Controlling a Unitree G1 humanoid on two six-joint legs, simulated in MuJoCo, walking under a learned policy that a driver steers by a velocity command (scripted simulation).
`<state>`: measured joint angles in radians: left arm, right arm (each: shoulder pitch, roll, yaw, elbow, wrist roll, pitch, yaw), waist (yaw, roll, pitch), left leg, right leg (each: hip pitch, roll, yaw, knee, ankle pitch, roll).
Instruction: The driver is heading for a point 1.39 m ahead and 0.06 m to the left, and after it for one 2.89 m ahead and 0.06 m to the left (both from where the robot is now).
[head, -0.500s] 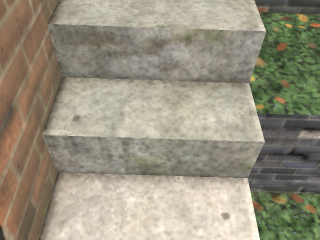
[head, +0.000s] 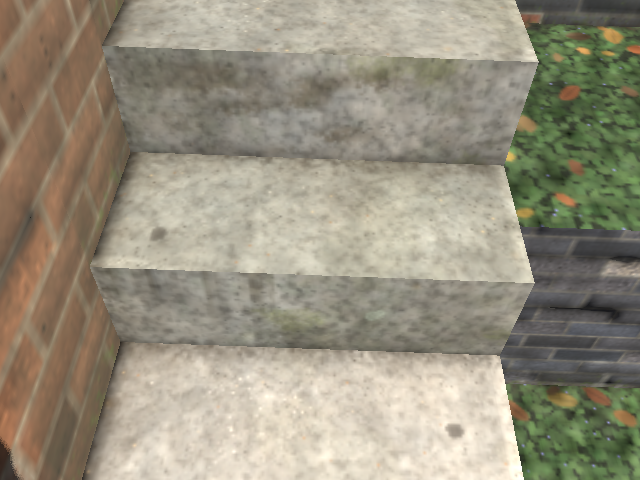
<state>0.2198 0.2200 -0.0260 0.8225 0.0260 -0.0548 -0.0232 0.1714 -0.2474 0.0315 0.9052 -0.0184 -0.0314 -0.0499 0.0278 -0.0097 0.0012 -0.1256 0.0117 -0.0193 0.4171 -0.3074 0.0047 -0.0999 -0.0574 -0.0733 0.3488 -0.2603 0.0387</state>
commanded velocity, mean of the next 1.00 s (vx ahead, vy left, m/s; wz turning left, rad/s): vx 0.28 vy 0.00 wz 0.00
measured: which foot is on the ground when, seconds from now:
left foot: down 0.00-1.00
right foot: down 0.00-1.00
